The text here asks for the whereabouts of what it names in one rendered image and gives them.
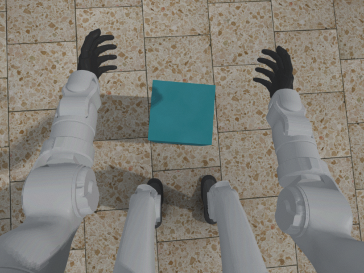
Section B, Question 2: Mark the robot left forearm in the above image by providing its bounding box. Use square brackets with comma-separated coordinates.
[21, 70, 101, 216]

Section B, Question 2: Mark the left robot upper arm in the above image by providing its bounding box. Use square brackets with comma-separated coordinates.
[0, 164, 100, 273]

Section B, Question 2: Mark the robot right forearm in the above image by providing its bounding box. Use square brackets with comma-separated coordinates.
[266, 89, 353, 228]

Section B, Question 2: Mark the carton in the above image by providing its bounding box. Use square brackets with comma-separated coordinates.
[148, 80, 216, 146]

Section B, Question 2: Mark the left robot hand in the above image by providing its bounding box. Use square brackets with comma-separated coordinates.
[77, 28, 117, 79]

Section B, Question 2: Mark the right robot upper arm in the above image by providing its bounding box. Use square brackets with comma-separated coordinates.
[275, 184, 364, 273]

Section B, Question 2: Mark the right robot hand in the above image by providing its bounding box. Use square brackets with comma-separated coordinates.
[253, 46, 294, 98]

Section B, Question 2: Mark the right robot thigh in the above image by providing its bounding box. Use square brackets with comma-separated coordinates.
[207, 187, 268, 273]

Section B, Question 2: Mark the robot left shin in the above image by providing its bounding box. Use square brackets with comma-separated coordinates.
[129, 184, 156, 204]

